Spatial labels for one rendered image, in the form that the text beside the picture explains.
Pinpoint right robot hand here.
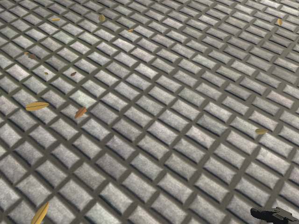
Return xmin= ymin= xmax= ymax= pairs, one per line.
xmin=250 ymin=206 xmax=299 ymax=224

